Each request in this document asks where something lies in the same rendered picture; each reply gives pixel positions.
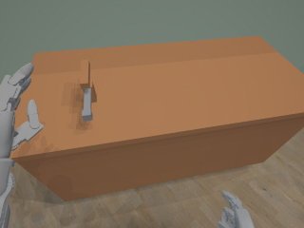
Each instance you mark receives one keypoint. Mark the robot left forearm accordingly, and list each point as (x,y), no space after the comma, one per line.
(7,184)

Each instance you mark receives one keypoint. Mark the counter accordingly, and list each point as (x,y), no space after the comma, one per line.
(160,112)

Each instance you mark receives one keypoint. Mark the tap lever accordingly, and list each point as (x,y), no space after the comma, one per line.
(87,112)

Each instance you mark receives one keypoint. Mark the right robot hand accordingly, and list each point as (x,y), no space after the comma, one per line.
(240,218)

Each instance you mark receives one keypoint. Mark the left robot hand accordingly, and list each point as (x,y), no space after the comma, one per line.
(10,90)

